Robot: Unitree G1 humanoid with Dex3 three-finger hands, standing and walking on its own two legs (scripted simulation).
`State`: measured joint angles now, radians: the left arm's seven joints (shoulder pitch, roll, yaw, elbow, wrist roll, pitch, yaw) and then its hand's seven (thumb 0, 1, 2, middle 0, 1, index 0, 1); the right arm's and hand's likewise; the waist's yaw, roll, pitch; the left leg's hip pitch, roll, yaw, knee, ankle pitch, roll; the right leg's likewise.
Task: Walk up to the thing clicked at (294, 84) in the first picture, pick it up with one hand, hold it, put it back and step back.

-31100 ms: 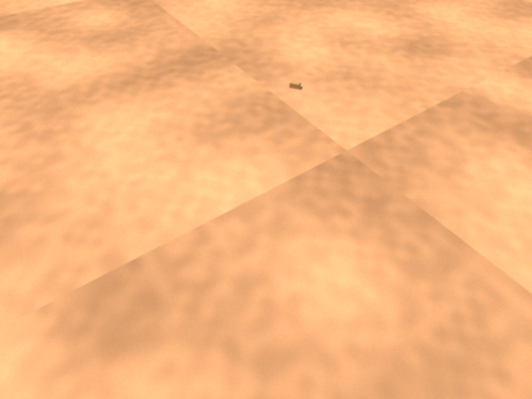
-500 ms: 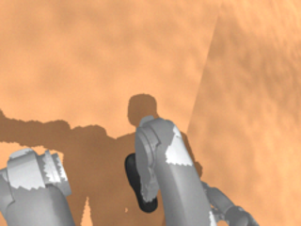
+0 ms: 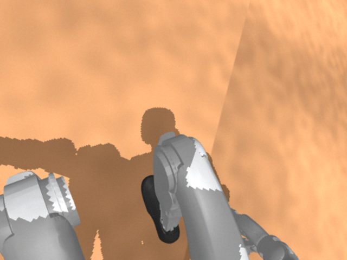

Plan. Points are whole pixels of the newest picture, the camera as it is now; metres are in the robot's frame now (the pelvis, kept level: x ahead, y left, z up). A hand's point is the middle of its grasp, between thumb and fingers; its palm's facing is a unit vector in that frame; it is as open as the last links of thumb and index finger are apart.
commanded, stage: open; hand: left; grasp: from above
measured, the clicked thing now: out of the picture +0.43 +0.36 -0.27
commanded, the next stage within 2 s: withdraw in 0.70 s
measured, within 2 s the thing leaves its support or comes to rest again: neither
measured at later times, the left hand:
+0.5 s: hand out of the picture +0.42 +0.36 -0.23, palm faces -0.47 -0.11 -0.88, open 12.4 cm
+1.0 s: hand out of the picture +0.43 +0.37 -0.22, palm faces -0.40 -0.11 -0.91, open 13.8 cm
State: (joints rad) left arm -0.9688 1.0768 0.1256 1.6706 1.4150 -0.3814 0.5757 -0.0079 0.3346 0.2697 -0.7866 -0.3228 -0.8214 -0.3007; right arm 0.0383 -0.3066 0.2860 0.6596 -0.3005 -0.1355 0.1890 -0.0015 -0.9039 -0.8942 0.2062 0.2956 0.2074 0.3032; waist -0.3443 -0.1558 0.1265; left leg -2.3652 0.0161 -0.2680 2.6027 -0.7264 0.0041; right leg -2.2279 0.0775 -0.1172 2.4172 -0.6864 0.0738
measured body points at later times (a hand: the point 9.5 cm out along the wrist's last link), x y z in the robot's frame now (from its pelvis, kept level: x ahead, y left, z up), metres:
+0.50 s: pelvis +0.00 +0.00 +0.00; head +0.25 +0.15 +0.34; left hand +0.44 +0.36 -0.18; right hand +0.10 -0.25 -0.06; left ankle +0.06 +0.12 -0.26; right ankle +0.12 -0.14 -0.26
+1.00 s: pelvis +0.00 +0.00 +0.00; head +0.25 +0.14 +0.34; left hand +0.45 +0.37 -0.17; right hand +0.10 -0.26 -0.06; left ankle +0.06 +0.12 -0.26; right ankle +0.12 -0.14 -0.26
